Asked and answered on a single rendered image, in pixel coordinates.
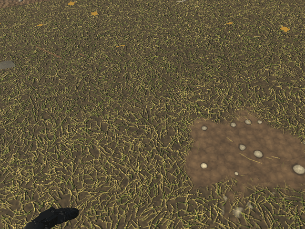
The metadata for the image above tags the left robot hand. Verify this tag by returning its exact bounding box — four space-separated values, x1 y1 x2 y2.
22 207 79 229

